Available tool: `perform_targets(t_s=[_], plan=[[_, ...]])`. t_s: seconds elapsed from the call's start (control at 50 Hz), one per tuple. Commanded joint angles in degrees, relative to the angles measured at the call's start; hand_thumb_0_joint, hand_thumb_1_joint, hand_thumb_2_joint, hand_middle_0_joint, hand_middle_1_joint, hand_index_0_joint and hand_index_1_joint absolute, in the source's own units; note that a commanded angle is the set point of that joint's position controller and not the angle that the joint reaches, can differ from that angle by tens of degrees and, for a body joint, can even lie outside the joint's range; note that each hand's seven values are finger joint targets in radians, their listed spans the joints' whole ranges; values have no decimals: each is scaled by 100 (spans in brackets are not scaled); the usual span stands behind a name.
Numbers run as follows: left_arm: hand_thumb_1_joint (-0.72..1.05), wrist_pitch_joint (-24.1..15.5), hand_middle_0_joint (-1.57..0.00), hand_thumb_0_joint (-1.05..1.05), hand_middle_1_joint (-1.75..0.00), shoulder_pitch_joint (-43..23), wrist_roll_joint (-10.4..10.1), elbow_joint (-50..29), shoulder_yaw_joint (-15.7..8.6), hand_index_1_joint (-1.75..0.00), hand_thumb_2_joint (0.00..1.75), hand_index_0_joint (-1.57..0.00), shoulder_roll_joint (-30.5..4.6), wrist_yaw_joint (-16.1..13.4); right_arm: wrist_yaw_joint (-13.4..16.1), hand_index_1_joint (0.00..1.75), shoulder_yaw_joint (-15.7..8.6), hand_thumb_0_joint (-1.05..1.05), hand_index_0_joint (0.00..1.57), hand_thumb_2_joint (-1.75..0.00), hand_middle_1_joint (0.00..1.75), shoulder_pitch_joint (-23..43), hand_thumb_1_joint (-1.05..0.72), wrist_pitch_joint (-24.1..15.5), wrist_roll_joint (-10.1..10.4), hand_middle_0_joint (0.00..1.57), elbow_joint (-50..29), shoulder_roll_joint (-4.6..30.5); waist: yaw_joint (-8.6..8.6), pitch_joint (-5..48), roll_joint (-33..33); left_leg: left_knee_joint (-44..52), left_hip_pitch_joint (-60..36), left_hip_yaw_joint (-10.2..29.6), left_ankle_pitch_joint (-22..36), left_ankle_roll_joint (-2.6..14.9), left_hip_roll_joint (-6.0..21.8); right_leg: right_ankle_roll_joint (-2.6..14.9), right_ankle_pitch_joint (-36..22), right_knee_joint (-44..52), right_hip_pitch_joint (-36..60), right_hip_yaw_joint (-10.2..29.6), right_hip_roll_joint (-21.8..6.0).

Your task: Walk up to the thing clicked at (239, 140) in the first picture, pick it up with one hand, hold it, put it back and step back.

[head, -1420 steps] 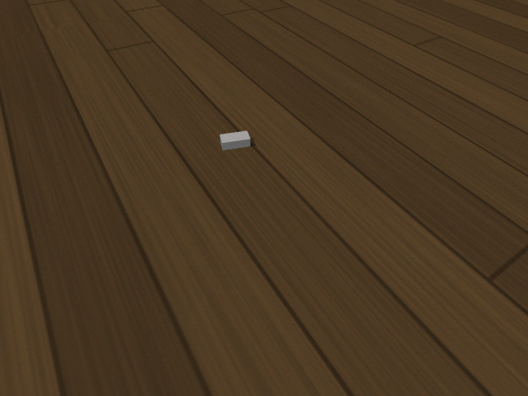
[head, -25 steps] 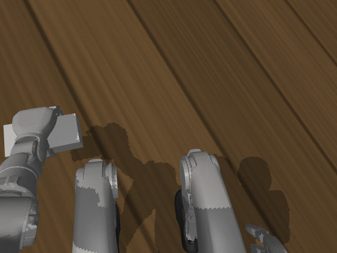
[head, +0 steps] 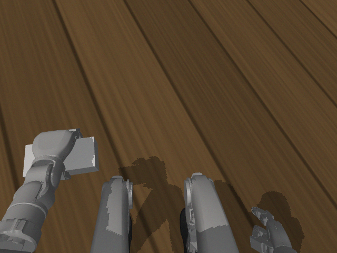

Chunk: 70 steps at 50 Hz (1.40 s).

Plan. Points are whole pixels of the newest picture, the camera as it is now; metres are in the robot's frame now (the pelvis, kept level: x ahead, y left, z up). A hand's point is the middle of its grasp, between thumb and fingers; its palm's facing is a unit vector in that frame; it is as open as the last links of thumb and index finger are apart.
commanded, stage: lift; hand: left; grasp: from above
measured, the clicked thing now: (64, 158) +0.35 +0.26 -0.15
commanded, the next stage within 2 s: hold in 0.94 s
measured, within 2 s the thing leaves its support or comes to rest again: neither
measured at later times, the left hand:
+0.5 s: hand (38, 136) +0.34 +0.23 +0.07, palm faces -0.47 -0.12 -0.88, open 11.1 cm
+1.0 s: hand (19, 106) +0.36 +0.22 +0.15, palm faces -0.47 -0.11 -0.87, open 11.1 cm
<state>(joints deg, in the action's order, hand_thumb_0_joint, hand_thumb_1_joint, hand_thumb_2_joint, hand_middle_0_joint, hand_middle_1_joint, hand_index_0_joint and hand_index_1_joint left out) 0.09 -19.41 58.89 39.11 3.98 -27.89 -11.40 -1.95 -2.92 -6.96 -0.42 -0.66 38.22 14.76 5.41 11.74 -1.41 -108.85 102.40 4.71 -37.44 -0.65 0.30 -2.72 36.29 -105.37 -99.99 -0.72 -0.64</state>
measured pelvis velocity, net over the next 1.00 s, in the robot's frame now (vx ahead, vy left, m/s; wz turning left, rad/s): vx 0.07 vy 0.00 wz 0.01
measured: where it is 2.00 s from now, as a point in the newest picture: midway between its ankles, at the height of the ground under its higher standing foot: (157, 249)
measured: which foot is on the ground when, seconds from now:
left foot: down 0.00-1.00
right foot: down 0.00-1.00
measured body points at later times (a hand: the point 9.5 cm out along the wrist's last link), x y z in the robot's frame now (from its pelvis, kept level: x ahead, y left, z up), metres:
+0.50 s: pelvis +0.04 +0.00 +0.17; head +0.13 +0.01 +0.61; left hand +0.36 +0.23 +0.12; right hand +0.14 -0.27 +0.05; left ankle +0.08 +0.12 -0.46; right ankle +0.09 -0.14 -0.46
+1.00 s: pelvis +0.07 +0.00 +0.24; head +0.12 +0.00 +0.69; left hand +0.38 +0.22 +0.20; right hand +0.16 -0.26 +0.12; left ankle +0.08 +0.12 -0.46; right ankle +0.09 -0.14 -0.46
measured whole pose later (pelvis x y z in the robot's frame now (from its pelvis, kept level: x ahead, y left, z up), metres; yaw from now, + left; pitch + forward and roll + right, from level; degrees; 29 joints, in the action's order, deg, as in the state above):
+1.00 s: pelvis +0.07 +0.00 +0.24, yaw +1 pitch +10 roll -1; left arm 3.4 -13.0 57.0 43.9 11.0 -20.3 -8.4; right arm 1.5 -2.2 -14.3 0.4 1.5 41.9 13.8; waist 3.2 4.2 -1.4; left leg -47.7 34.7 -0.1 -22.5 -0.4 1.6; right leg -2.1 21.0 -45.8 -34.4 1.5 -0.8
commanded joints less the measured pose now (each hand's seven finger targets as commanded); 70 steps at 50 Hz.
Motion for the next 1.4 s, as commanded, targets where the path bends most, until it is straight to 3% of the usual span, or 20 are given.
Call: perform_targets(t_s=[0.0, 0.08, 0.1, 0.16, 0.18, 0.26, 0.32, 0.36, 0.4, 0.42, 0.48, 0.5, 0.64, 0.7, 0.8, 1.04, 1.14, 1.16, 1.24, 1.38], plan=[[62, 285, -114, 0, -67, -1522, -151, -1535, -362, -77, 112, -105, -1156, -217, 235, 30, -358, 0, 20, -90, 30, -537, -90, -118, 95, 20, -435, 1048, -31, 3046, -1161, 2444, -3587, -157, 506, 51, -102, 413, -615, 1826, 1883, -296, 184], [63, 465, -116, 0, -63, -1382, -280, -1706, -298, -72, 107, -107, -1191, -16, 333, 30, -302, 0, 20, -90, 30, -473, -90, -55, 172, 20, -500, 1008, -46, 2793, -911, 2993, -4077, -164, 565, 65, -79, 385, -652, 2446, 2588, -231, 206], [64, 507, -116, 0, -64, -1163, -296, -1627, -180, -73, 107, -107, -1023, 49, 356, 30, -273, 0, 20, -90, 30, -467, -90, -47, 181, 20, -498, 963, -42, 2663, -877, 3083, -4189, -193, 726, 54, -76, 385, -754, 2556, 2739, -218, 212], [63, 578, -116, 0, -65, -832, -370, -1555, -243, -75, 108, -106, -1071, 109, 413, 30, -211, 0, 20, -90, 30, -459, -90, -25, 234, 20, -526, 897, -96, 2443, -411, 3367, -4378, -289, 849, 116, -91, 358, -864, 3076, 3439, -149, 235], [63, 562, -114, 0, -67, -962, -399, -1698, -70, -76, 107, -106, -884, 148, 436, 30, -193, 0, 20, -90, 30, -490, -91, -38, 237, 20, -504, 847, -7, 2273, -435, 3445, -4396, -335, 911, 126, -89, 352, -940, 3238, 3552, -116, 240], [61, 486, -110, 0, -67, -992, -348, -1522, -74, -74, 100, -103, -934, 181, 505, 30, -164, 0, 20, -90, 30, -577, -91, -100, 258, 20, -429, 825, -36, 1852, -344, 3956, -4745, -341, 990, 125, -60, 351, -993, 3772, 4076, -45, 219], [59, 417, -107, 0, -69, -926, -277, -1321, 42, -75, 97, -101, -768, 152, 524, 30, -154, 0, 20, -90, 30, -647, -91, -145, 247, 20, -376, 814, -84, 1761, -363, 4344, -5272, -302, 1233, 88, -25, 366, -1192, 4086, 4388, -58, 229], [58, 395, -106, 0, -72, -866, -253, -1294, -63, -78, 100, -100, -828, 70, 532, 30, -156, 0, 20, -90, 30, -670, -91, -163, 243, 20, -368, 792, -153, 1772, -364, 4557, -5516, -352, 1386, 96, -53, 368, -1334, 4358, 4727, -25, 244], [56, 399, -105, 0, -71, -1027, -243, -1401, 46, -78, 100, -99, -715, -8, 538, 30, -157, 0, 20, -90, 30, -682, -91, -183, 249, 20, -334, 762, -163, 1808, -382, 4754, -5786, -418, 1569, 103, -72, 367, -1528, 4623, 5088, 2, 260], [56, 419, -105, 0, -71, -964, -212, -1272, -61, -78, 102, -99, -824, -52, 542, 30, -145, 0, 20, -90, 30, -699, -91, -192, 245, 20, -289, 773, -182, 1763, -398, 4882, -5920, -416, 1656, 90, -73, 369, -1587, 4701, 5197, -12, 263], [57, 431, -105, 0, -72, -1181, -146, -1254, 73, -79, 102, -99, -714, -101, 546, 30, -150, 0, 20, -90, 30, -796, -91, -201, 213, 20, -164, 778, -173, 1792, -499, 5127, -6435, -411, 2159, 57, -34, 366, -2036, 4888, 5441, -60, 280], [58, 446, -106, 0, -72, -1145, -122, -1109, -27, -79, 102, -100, -798, -140, 549, 30, -156, 0, 20, -90, 30, -812, -91, -201, 209, 20, -165, 798, -160, 1727, -527, 5254, -6544, -392, 2200, 39, -26, 365, -2039, 4978, 5532, -74, 274], [54, 540, -103, 0, -74, -1102, -222, -787, 214, -81, 105, -96, -449, -117, 474, 30, -164, 0, 20, -90, 30, -857, -90, -181, 219, 20, -121, 774, -185, 1255, -316, 5949, -7139, -416, 2497, 33, -54, 324, -2392, 5715, 6234, -39, 243], [54, 541, -102, 0, -74, -989, -224, -568, 145, -81, 105, -96, -537, -72, 448, 30, -180, 0, 20, -90, 30, -828, -90, -168, 224, 20, -130, 771, -266, 1104, -283, 6189, -7322, -416, 2615, 18, -65, 317, -2469, 5947, 6462, -14, 230], [52, 444, -102, 0, -74, -1124, -272, -544, 252, -81, 108, -95, -384, 8, 408, 30, -197, 0, 20, -90, 30, -850, -90, -144, 236, 20, -224, 764, -219, 1015, -157, 6508, -7674, -446, 2783, 27, -70, 295, -2639, 6300, 6864, -8, 211], [57, 302, -100, 0, -78, -1410, -69, -804, 103, -83, 107, -96, -563, -114, 419, 30, -252, 0, 20, -90, 30, -759, -90, -102, 217, 20, -185, 795, -225, 1001, -266, 7003, -8385, -490, 3230, -13, -79, 293, -2986, 6792, 7353, 16, 192], [54, 354, -99, 0, -74, -1374, -46, -670, 254, -79, 103, -94, -436, -41, 409, 30, -274, 0, 20, -90, 30, -662, -90, -64, 231, 20, -173, 793, -297, 920, -241, 7164, -8629, -507, 3491, -25, -93, 280, -3186, 6986, 7631, 22, 190], [53, 347, -98, 0, -74, -1460, -84, -679, 283, -79, 104, -93, -375, -13, 403, 30, -280, 0, 20, -90, 30, -687, -90, -70, 235, 20, -192, 808, -225, 890, -124, 7192, -8628, -510, 3471, -8, -92, 275, -3209, 7015, 7619, 35, 193], [52, 329, -96, 0, -75, -1370, -157, -591, 260, -79, 101, -92, -392, 104, 383, 30, -288, 0, 20, -90, 30, -589, -90, -58, 249, 20, -261, 810, -318, 677, -67, 7321, -8568, -547, 3346, 7, -121, 267, -3129, 7170, 7782, 56, 181], [51, 271, -99, 0, -71, -1281, -55, -833, 259, -77, 101, -93, -455, 274, 352, 30, -273, 0, 20, -90, 30, -460, -90, -24, 262, 20, -440, 806, -394, 672, -43, 7486, -8660, -550, 3341, 27, -138, 280, -3121, 7288, 8000, 79, 179]])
